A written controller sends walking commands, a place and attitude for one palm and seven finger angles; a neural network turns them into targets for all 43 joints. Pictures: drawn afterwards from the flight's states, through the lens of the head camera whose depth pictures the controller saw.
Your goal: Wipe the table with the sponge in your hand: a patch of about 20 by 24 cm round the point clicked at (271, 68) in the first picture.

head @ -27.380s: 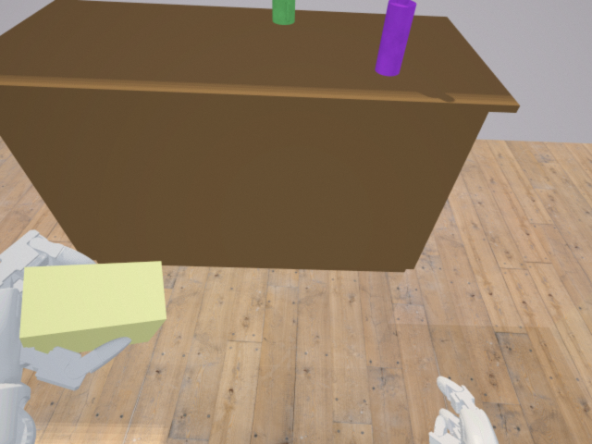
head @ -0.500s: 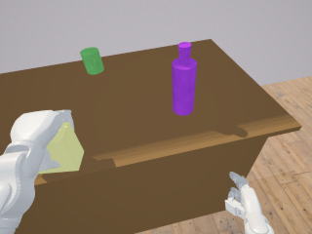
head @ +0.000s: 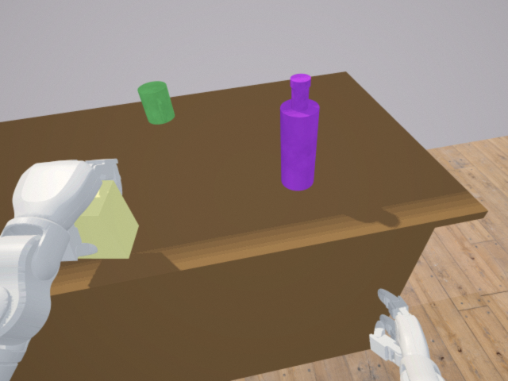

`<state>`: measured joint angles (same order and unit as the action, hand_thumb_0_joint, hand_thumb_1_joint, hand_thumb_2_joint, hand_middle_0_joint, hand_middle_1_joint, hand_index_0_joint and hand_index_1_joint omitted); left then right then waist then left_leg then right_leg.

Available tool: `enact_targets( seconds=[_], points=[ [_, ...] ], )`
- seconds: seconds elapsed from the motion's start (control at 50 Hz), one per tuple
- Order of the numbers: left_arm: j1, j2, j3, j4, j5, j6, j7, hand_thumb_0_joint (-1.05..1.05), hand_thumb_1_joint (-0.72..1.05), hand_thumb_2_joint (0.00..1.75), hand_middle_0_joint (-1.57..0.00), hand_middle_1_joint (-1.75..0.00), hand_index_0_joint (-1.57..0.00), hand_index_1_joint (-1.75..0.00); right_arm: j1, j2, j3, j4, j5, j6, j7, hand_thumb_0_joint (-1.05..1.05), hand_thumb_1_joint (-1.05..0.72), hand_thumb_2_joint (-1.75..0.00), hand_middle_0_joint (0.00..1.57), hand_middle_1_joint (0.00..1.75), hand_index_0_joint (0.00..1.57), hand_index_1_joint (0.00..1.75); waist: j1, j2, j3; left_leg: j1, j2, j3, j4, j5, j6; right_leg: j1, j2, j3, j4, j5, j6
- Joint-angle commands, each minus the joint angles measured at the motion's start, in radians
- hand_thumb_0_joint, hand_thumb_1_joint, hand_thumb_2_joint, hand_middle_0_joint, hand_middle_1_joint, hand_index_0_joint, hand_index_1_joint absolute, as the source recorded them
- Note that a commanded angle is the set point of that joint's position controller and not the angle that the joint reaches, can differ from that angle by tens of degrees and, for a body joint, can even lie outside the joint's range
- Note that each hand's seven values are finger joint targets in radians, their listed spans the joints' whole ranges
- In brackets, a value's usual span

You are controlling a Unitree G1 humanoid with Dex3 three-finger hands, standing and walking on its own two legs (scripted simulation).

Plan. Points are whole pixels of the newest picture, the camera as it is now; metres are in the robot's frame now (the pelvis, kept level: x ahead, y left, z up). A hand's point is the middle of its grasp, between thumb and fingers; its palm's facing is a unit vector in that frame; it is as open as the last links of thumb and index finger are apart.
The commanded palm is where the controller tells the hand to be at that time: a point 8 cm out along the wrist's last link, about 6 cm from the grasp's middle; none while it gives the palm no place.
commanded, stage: move the sponge above the wiping area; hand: left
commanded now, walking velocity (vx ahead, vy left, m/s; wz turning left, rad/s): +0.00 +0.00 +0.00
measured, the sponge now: (92, 228) +0.24 +0.31 +0.14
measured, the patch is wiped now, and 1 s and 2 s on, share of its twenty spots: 0.05 0.05 0.10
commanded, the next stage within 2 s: none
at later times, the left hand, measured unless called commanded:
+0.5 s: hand (61, 191) +0.25 +0.32 +0.21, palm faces +0.22 +0.03 -0.97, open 10.1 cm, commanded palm +0.21 +0.33 +0.26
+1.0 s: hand (37, 176) +0.26 +0.36 +0.23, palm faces +0.29 +0.03 -0.96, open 10.1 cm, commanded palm +0.20 +0.33 +0.26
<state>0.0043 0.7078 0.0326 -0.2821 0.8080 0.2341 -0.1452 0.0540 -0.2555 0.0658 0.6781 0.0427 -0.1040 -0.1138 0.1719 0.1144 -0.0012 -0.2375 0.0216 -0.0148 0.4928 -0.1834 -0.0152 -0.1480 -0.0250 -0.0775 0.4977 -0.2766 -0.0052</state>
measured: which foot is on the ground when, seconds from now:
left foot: down 0.00-1.00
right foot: down 0.00-1.00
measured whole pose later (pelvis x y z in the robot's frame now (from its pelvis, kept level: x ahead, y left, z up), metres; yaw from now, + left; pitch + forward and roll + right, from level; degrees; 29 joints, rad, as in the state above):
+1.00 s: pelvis +0.00 +0.01 +0.00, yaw +0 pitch -3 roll -1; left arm -0.14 0.71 0.15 -0.13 0.77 0.38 -0.09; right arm 0.01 -0.25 0.07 0.69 0.07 -0.04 -0.09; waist 0.18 0.12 0.00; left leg -0.24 0.02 -0.01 0.47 -0.17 -0.01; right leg -0.14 -0.02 -0.07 0.45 -0.25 0.00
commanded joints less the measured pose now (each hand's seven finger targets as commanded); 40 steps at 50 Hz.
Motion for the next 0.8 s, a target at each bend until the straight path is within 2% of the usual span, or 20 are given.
enact_targets(
  seconds=[0.0,0.02,0.06,0.1,0.16,0.2,0.26,0.3,0.32,0.36,0.4,0.46,0.5,0.56,0.62,0.68,0.7,0.72,0.76,0.78],
  points=[
    [-0.420,0.288,0.312,0.079,-0.026,0.117,0.103,0.00,0.10,1.30,-1.20,-1.60,-1.20,-1.60,-0.253,-0.104,-0.051,-0.136,0.019,-0.023,0.003,0.00,-0.90,-0.90,0.20,0.30,0.20,0.30,0.006,0.044,-0.100,0.098,-0.033,-0.010,-0.075,0.071,0.009,-0.073,0.029,0.074,-0.147,0.056,-0.057],
    [-0.399,0.282,0.301,0.104,-0.031,0.129,0.095,0.00,0.10,1.30,-1.20,-1.60,-1.20,-1.60,-0.225,-0.112,-0.053,-0.130,0.020,-0.015,0.006,0.00,-0.90,-0.90,0.20,0.30,0.20,0.30,0.001,-0.014,-0.116,0.085,-0.028,0.000,-0.076,0.084,0.006,-0.056,0.017,0.056,-0.138,0.071,-0.041],
    [-0.312,0.256,0.253,0.106,-0.019,0.153,0.051,0.00,0.10,1.30,-1.20,-1.60,-1.20,-1.60,-0.237,-0.115,-0.045,-0.159,0.023,-0.002,0.011,0.00,-0.90,-0.90,0.20,0.30,0.20,0.30,-0.001,-0.063,-0.140,0.076,-0.035,0.011,-0.078,0.091,0.013,-0.040,0.016,0.036,-0.127,0.098,-0.026],
    [-0.211,0.200,0.202,0.109,-0.015,0.180,-0.006,0.00,0.10,1.30,-1.20,-1.60,-1.20,-1.60,-0.281,-0.105,-0.033,-0.204,0.031,0.000,0.014,0.00,-0.90,-0.90,0.20,0.30,0.20,0.30,-0.006,-0.054,-0.143,0.064,-0.044,0.019,-0.071,0.078,0.022,-0.043,0.019,0.044,-0.122,0.109,-0.025],
    [-0.199,0.156,0.128,0.022,-0.012,0.160,-0.057,0.00,0.10,1.30,-1.20,-1.60,-1.20,-1.60,-0.253,-0.102,-0.032,-0.227,0.040,-0.006,0.019,0.00,-0.90,-0.90,0.20,0.30,0.20,0.30,-0.035,-0.083,-0.174,0.076,-0.044,0.013,-0.060,0.048,0.032,-0.059,0.011,0.021,-0.105,0.105,-0.009],
    [-0.225,0.189,0.136,-0.042,0.010,0.126,-0.077,0.00,0.10,1.30,-1.20,-1.60,-1.20,-1.60,-0.278,-0.090,-0.023,-0.254,0.034,-0.027,0.014,0.00,-0.90,-0.90,0.20,0.30,0.20,0.30,-0.039,-0.090,-0.197,0.096,-0.045,0.002,-0.048,0.023,0.043,-0.073,0.017,0.041,-0.106,0.068,-0.013],
    [-0.367,0.371,0.244,-0.156,0.055,0.040,-0.073,0.00,0.10,1.30,-1.20,-1.60,-1.20,-1.60,-0.213,-0.101,-0.031,-0.231,0.006,-0.045,-0.006,0.00,-0.90,-0.90,0.20,0.30,0.20,0.30,-0.033,-0.068,-0.263,0.139,-0.064,-0.002,-0.029,0.089,0.059,-0.064,0.014,0.038,-0.100,0.079,-0.014],
    [-0.397,0.507,0.386,-0.287,0.072,-0.024,-0.017,0.00,0.10,1.30,-1.20,-1.60,-1.20,-1.60,-0.210,-0.093,-0.032,-0.235,-0.009,-0.069,-0.021,0.00,-0.90,-0.90,0.20,0.30,0.20,0.30,-0.006,0.030,-0.295,0.178,-0.065,-0.009,-0.023,0.120,0.057,-0.051,0.026,0.068,-0.104,0.073,-0.040],
    [-0.402,0.475,0.384,-0.323,0.063,-0.052,0.021,0.00,0.10,1.30,-1.20,-1.60,-1.20,-1.60,-0.184,-0.080,-0.034,-0.226,-0.019,-0.081,-0.027,0.00,-0.90,-0.90,0.20,0.30,0.20,0.30,-0.007,0.064,-0.322,0.196,-0.069,-0.001,-0.016,0.168,0.055,-0.045,0.017,0.053,-0.094,0.097,-0.047],
    [-0.336,0.399,0.392,-0.164,0.019,-0.046,0.074,0.00,0.10,1.30,-1.20,-1.60,-1.20,-1.60,-0.164,-0.082,-0.047,-0.182,-0.013,-0.070,-0.024,0.00,-0.90,-0.90,0.20,0.30,0.20,0.30,-0.014,0.068,-0.212,0.177,-0.050,0.004,-0.025,0.164,0.038,-0.077,0.017,0.056,-0.126,0.111,-0.049],
    [-0.392,0.376,0.401,-0.044,-0.014,0.003,0.098,0.00,0.10,1.30,-1.20,-1.60,-1.20,-1.60,-0.190,-0.098,-0.058,-0.161,0.005,-0.050,-0.016,0.00,-0.90,-0.90,0.20,0.30,0.20,0.30,-0.008,0.096,-0.152,0.156,-0.046,-0.005,-0.032,0.128,0.024,-0.077,0.026,0.094,-0.151,0.098,-0.060],
    [-0.421,0.290,0.298,0.139,-0.039,0.092,0.100,0.00,0.10,1.30,-1.20,-1.60,-1.20,-1.60,-0.190,-0.118,-0.063,-0.131,0.018,-0.026,-0.004,0.00,-0.90,-0.90,0.20,0.30,0.20,0.30,-0.020,-0.021,-0.099,0.095,-0.031,0.007,-0.065,0.075,0.014,-0.083,0.013,0.047,-0.153,0.065,-0.029],
    [-0.346,0.295,0.282,0.185,-0.025,0.126,0.051,0.00,0.10,1.30,-1.20,-1.60,-1.20,-1.60,-0.234,-0.123,-0.053,-0.158,0.022,-0.019,-0.006,0.00,-0.90,-0.90,0.20,0.30,0.20,0.30,-0.010,-0.070,-0.112,0.076,-0.038,0.012,-0.065,0.061,0.021,-0.067,0.015,0.065,-0.150,0.068,-0.030],
    [-0.315,0.186,0.142,0.115,-0.006,0.138,-0.022,0.00,0.10,1.30,-1.20,-1.60,-1.20,-1.60,-0.231,-0.110,-0.041,-0.195,0.033,-0.014,0.005,0.00,-0.90,-0.90,0.20,0.30,0.20,0.30,-0.032,-0.056,-0.173,0.082,-0.044,0.010,-0.075,0.061,0.026,-0.054,0.010,0.020,-0.113,0.105,-0.016],
    [-0.254,0.169,0.112,-0.008,0.009,0.117,-0.070,0.00,0.10,1.30,-1.20,-1.60,-1.20,-1.60,-0.238,-0.095,-0.033,-0.234,0.033,-0.027,0.016,0.00,-0.90,-0.90,0.20,0.30,0.20,0.30,-0.035,-0.053,-0.249,0.113,-0.047,-0.005,-0.050,0.102,0.039,-0.036,0.013,0.018,-0.085,0.152,-0.022],
    [-0.249,0.281,0.187,-0.184,0.033,0.062,-0.089,0.00,0.10,1.30,-1.20,-1.60,-1.20,-1.60,-0.222,-0.093,-0.034,-0.246,0.010,-0.032,0.016,0.00,-0.90,-0.90,0.20,0.30,0.20,0.30,-0.023,-0.059,-0.282,0.140,-0.052,-0.012,-0.045,0.150,0.057,-0.033,0.020,0.017,-0.070,0.177,-0.020],
    [-0.298,0.381,0.275,-0.282,0.051,0.038,-0.073,0.00,0.10,1.30,-1.20,-1.60,-1.20,-1.60,-0.247,-0.091,-0.028,-0.258,0.007,-0.039,0.015,0.00,-0.90,-0.90,0.20,0.30,0.20,0.30,-0.013,-0.003,-0.314,0.156,-0.046,-0.024,-0.043,0.153,0.055,-0.014,0.030,0.036,-0.066,0.161,-0.033],
    [-0.339,0.417,0.315,-0.365,0.053,0.009,-0.040,0.00,0.10,1.30,-1.20,-1.60,-1.20,-1.60,-0.213,-0.083,-0.029,-0.259,-0.006,-0.049,0.009,0.00,-0.90,-0.90,0.20,0.30,0.20,0.30,0.000,0.025,-0.355,0.170,-0.055,-0.025,-0.042,0.205,0.057,0.001,0.022,0.026,-0.054,0.170,-0.038],
    [-0.290,0.441,0.408,-0.310,0.046,-0.011,0.035,0.00,0.10,1.30,-1.20,-1.60,-1.20,-1.60,-0.182,-0.082,-0.031,-0.217,-0.021,-0.048,0.004,0.00,-0.90,-0.90,0.20,0.30,0.20,0.30,0.009,0.035,-0.280,0.167,-0.040,-0.024,-0.054,0.223,0.043,-0.032,0.030,0.016,-0.078,0.149,-0.048],
    [-0.313,0.402,0.401,-0.287,0.032,-0.006,0.070,0.00,0.10,1.30,-1.20,-1.60,-1.20,-1.60,-0.189,-0.075,-0.034,-0.207,-0.018,-0.042,0.005,0.00,-0.90,-0.90,0.20,0.30,0.20,0.30,0.007,0.062,-0.251,0.170,-0.034,-0.019,-0.056,0.226,0.037,-0.044,0.029,0.024,-0.091,0.146,-0.052]
  ],
)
